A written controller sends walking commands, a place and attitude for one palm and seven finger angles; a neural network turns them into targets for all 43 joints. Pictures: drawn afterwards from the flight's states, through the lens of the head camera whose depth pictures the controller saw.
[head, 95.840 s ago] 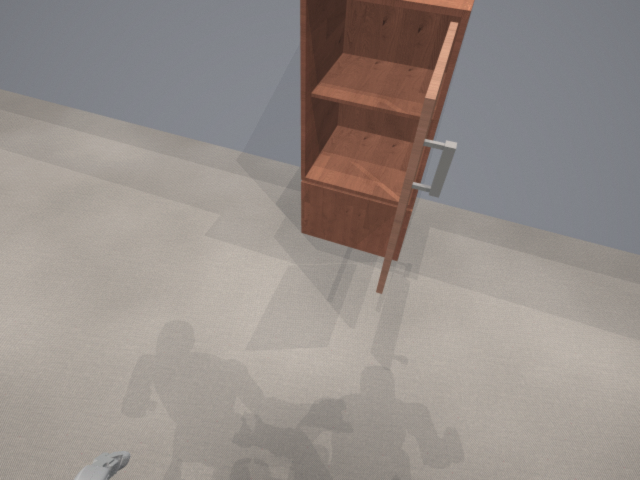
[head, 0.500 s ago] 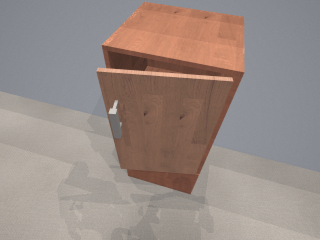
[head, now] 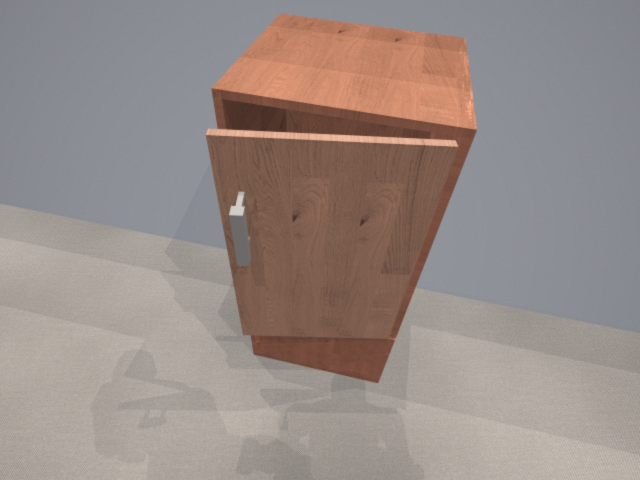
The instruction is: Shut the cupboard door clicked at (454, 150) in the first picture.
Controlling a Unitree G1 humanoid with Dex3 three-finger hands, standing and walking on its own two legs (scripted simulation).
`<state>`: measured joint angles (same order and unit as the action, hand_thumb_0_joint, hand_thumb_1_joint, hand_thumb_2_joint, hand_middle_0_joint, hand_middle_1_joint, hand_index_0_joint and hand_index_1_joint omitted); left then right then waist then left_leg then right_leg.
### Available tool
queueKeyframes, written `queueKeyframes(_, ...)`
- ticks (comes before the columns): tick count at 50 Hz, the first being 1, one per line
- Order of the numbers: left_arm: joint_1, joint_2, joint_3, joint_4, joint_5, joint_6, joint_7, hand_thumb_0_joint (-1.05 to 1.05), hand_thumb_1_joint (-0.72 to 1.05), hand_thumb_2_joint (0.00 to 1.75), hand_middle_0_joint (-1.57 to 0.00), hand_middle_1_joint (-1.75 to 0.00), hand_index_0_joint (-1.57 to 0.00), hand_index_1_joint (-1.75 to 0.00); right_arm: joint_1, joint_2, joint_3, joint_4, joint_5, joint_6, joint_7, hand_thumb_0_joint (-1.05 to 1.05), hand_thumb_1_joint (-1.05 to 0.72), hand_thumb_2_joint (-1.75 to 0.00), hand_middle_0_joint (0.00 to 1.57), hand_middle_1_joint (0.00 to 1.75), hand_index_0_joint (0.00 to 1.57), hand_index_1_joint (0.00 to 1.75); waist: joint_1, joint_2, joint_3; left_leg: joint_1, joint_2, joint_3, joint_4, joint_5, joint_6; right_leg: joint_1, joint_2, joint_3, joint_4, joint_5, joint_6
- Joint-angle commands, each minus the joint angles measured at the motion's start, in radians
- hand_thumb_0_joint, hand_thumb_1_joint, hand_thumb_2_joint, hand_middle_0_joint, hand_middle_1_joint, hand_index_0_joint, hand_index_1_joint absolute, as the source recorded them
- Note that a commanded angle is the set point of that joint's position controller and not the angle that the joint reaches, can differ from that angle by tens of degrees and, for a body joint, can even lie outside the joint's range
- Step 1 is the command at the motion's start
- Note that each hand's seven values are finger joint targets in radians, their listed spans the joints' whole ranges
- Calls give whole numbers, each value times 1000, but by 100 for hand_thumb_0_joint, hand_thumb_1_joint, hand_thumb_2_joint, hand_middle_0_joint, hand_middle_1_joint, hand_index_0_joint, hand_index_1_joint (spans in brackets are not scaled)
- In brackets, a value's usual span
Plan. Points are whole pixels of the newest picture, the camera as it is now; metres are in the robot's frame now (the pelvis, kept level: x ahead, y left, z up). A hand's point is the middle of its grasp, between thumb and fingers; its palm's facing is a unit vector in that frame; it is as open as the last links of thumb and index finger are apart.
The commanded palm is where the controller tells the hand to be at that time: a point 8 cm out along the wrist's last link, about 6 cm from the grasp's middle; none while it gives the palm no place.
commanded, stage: come to a stop and stand still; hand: left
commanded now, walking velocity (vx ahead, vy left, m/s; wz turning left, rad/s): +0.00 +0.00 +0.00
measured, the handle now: (242, 229) +0.52 +0.16 -0.01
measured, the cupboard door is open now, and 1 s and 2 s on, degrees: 12 12 12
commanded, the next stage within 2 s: look again from close up in 1.12 s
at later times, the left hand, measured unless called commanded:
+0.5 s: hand out of the picture -0.03 +0.21 -0.17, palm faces +0.02 -0.99 -0.17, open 7.4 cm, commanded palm none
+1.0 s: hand out of the picture +0.06 +0.21 -0.17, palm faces -0.01 -0.99 -0.17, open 7.3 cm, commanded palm none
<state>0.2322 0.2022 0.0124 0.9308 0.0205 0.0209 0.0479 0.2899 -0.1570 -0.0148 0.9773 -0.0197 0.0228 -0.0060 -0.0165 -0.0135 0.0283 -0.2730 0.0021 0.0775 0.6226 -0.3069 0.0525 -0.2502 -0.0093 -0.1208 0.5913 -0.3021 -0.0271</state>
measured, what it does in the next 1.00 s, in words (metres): shifts its weight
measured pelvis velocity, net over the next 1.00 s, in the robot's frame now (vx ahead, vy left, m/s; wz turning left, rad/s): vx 0.04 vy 0.04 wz -0.01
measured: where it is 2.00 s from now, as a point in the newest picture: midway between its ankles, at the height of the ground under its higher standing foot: outside the picture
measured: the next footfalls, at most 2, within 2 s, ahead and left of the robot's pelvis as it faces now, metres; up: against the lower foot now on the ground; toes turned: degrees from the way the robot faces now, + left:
none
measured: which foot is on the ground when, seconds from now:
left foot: down 0.00-1.00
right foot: down 0.00-1.00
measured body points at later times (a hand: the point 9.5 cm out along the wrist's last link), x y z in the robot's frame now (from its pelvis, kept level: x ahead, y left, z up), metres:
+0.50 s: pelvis +0.00 +0.04 +0.01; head +0.00 +0.06 +0.46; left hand -0.03 +0.26 -0.15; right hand +0.02 -0.19 -0.14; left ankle +0.02 +0.08 -0.73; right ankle +0.02 -0.10 -0.73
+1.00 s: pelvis +0.04 +0.04 +0.01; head +0.05 +0.07 +0.46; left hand +0.06 +0.26 -0.16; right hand +0.04 -0.18 -0.14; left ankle +0.02 +0.08 -0.73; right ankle +0.02 -0.10 -0.73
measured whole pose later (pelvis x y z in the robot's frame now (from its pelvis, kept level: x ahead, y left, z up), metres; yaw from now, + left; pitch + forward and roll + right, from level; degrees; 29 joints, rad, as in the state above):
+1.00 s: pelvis +0.04 +0.04 +0.01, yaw +0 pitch -1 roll -1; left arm 0.25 0.17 -0.02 1.09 0.01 0.00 0.05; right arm 0.27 -0.14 0.02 1.12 -0.01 -0.03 -0.03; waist 0.00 -0.04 0.03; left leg -0.15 -0.08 0.11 0.42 -0.26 0.12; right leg -0.16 -0.04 -0.03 0.44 -0.26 0.04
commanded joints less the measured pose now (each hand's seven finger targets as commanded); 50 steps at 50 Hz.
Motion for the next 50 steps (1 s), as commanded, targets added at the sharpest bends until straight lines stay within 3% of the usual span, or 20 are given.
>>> queueKeyframes(1,54,80,18,-47,0,-6,-10,0,90,90,-20,-30,-20,-30,-40,-156,-17,-82,-4,-32,-10,0,-90,-90,20,30,20,30,47,149,90,-194,188,-313,-408,-219,59,32,-28,77,-47,-68,-5)
queueKeyframes(2,61,72,17,-39,2,-8,-13,0,90,90,-20,-30,-20,-30,-42,-153,-17,-79,-5,-33,-11,0,-90,-90,20,30,20,30,50,91,83,-196,171,-293,-402,-240,51,50,-32,86,-69,-45,-8)
queueKeyframes(4,63,68,14,-31,1,-12,-16,0,90,90,-20,-30,-20,-30,-25,-146,-13,-69,-5,-35,-12,0,-90,-90,20,30,20,30,44,51,37,-148,149,-258,-385,-210,38,59,-45,103,-110,-28,-10)
queueKeyframes(8,59,74,10,-20,0,-18,-18,0,90,90,-20,-30,-20,-30,-6,-145,-10,-46,-2,-39,-11,0,-90,-90,20,30,20,30,32,55,1,-92,138,-252,-396,-210,29,49,-56,115,-142,-40,-13)
queueKeyframes(22,138,47,-16,86,3,-32,-13,0,90,90,-20,-30,-20,-30,12,-137,-3,26,8,-41,-11,0,-90,-90,20,30,20,30,19,22,64,-55,123,-231,-403,-184,17,8,-78,152,-203,-3,-6)
queueKeyframes(27,156,41,-22,115,1,-37,-12,0,90,90,-20,-30,-20,-30,14,-130,3,47,10,-49,-14,0,-90,-90,20,30,20,30,17,16,39,-4,117,-214,-387,-94,13,14,-88,159,-208,48,-4)
queueKeyframes(28,153,42,-22,119,2,-38,-11,0,90,90,-20,-30,-20,-30,17,-128,3,50,11,-51,-15,0,-90,-90,20,30,20,30,18,37,36,9,116,-209,-383,-50,13,18,-89,152,-204,73,-3)
queueKeyframes(35,146,38,-24,142,-2,-41,-7,0,90,90,-20,-30,-20,-30,20,-115,11,77,13,-64,-23,0,-90,-90,20,30,20,30,18,6,1,78,111,-169,-325,199,9,49,-101,155,-201,162,4)
queueKeyframes(39,134,39,-22,148,-5,-39,-4,0,90,90,-20,-30,-20,-30,25,-111,14,93,14,-68,-28,0,-90,-90,20,30,20,30,20,18,-8,103,110,-153,-298,329,7,70,-101,151,-191,193,7)
queueKeyframes(50,92,39,-16,143,-9,-24,-1,0,90,90,-20,-30,-20,-30,45,-106,14,118,11,-67,-39,0,-90,-90,20,30,20,30,23,36,14,131,119,-159,-296,459,-4,79,-91,135,-170,174,9)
